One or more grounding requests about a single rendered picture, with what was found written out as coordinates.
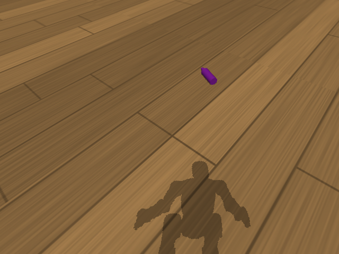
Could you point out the bottle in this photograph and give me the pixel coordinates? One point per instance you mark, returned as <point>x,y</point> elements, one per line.
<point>209,76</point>

